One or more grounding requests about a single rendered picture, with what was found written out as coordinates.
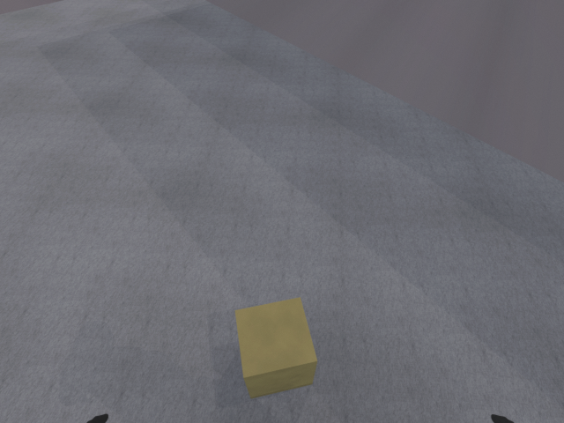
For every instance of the carton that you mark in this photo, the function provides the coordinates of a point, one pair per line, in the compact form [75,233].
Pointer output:
[277,351]

